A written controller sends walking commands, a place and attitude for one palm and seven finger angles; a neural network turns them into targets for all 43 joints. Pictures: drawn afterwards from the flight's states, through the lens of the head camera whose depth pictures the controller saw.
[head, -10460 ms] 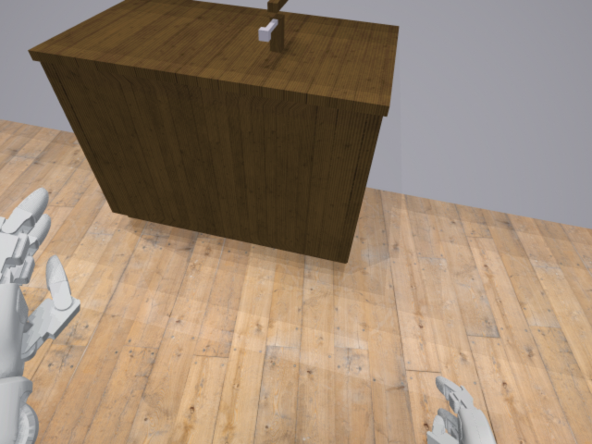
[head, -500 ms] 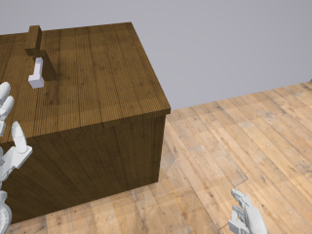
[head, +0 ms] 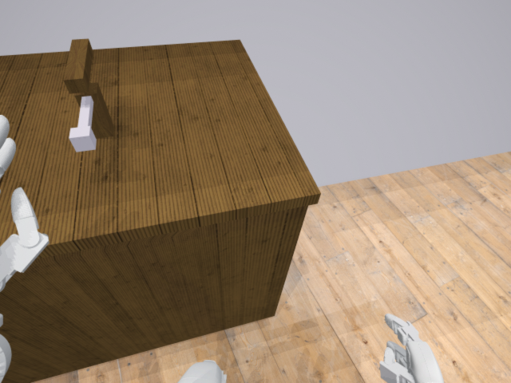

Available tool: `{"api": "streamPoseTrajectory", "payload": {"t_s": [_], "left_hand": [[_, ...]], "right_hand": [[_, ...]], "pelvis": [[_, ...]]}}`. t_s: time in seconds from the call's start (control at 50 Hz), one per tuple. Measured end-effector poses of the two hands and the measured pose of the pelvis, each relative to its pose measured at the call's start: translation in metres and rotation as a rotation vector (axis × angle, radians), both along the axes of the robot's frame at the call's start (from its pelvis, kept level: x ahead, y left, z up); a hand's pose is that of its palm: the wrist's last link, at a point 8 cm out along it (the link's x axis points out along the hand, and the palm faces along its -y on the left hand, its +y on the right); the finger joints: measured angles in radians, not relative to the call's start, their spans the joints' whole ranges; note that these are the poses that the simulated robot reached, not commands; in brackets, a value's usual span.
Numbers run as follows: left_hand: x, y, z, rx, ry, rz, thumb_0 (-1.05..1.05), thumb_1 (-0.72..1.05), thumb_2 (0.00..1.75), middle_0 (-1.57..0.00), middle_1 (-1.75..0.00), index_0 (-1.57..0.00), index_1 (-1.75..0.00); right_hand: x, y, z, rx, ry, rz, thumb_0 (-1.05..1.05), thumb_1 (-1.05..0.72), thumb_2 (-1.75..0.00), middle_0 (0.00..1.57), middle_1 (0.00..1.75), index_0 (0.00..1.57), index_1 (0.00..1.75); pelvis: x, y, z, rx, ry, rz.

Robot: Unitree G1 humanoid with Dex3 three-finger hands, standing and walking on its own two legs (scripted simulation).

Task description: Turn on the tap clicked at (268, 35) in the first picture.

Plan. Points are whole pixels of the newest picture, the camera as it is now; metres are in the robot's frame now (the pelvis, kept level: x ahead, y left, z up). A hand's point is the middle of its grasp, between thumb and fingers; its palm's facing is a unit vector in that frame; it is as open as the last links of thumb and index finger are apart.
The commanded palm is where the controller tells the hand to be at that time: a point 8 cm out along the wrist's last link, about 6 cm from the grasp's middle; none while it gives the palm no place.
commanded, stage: shuffle to correct the standing spot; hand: left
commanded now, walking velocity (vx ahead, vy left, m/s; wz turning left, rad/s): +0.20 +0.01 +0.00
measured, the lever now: (83, 139) +0.41 +0.32 +0.14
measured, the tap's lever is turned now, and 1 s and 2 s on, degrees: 0 0 0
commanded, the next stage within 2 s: come to a stop and stand still in 0.18 s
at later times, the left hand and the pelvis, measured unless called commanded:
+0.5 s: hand (59, 166) +0.31 +0.28 +0.19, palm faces +0.43 -0.82 -0.39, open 7.4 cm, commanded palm +0.25 +0.31 +0.21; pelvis +0.08 +0.03 +0.03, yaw -2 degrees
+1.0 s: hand (36, 175) +0.29 +0.30 +0.20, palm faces +0.42 -0.84 -0.34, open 7.4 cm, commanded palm +0.22 +0.32 +0.21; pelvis +0.04 +0.04 +0.03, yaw -3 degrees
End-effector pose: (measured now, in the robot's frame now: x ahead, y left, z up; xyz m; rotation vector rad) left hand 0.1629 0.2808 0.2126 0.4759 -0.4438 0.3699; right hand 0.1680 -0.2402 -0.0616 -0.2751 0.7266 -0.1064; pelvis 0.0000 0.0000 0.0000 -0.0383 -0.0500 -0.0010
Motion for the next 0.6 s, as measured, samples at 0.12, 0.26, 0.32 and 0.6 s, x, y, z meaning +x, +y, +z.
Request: {"api": "streamPoseTrajectory", "payload": {"t_s": [0.12, 0.26, 0.32, 0.6], "left_hand": [[0.040, 0.010, 0.009, 0.024, 0.035, 0.022, 0.01, 0.89, 0.89, -0.21, -0.30, -0.21, -0.31], [0.057, -0.015, 0.025, 0.051, 0.096, -0.048, 0.01, 0.89, 0.89, -0.21, -0.30, -0.21, -0.31], [0.064, -0.006, 0.023, 0.040, 0.142, -0.026, 0.01, 0.89, 0.89, -0.21, -0.30, -0.22, -0.31], [0.117, 0.020, 0.003, -0.066, 0.157, -0.010, 0.02, 0.89, 0.89, -0.21, -0.30, -0.21, -0.31]], "right_hand": [[0.004, 0.034, -0.002, 0.118, -0.035, -0.029, 0.02, -0.91, -0.90, 0.20, 0.30, 0.20, 0.30], [0.009, 0.039, -0.003, 0.169, 0.006, -0.034, 0.02, -0.91, -0.90, 0.21, 0.30, 0.20, 0.30], [0.013, 0.028, 0.002, 0.131, 0.064, -0.059, 0.02, -0.90, -0.90, 0.21, 0.30, 0.20, 0.30], [0.098, 0.038, 0.031, 0.047, -0.105, -0.054, 0.02, -0.91, -0.90, 0.20, 0.30, 0.19, 0.30]], "pelvis": [[0.008, 0.003, 0.010, 0.065, -0.007, -0.025], [0.038, 0.004, 0.024, 0.042, 0.025, -0.009], [0.053, 0.007, 0.034, 0.055, 0.045, -0.010], [0.085, 0.033, 0.029, 0.071, 0.000, -0.043]]}}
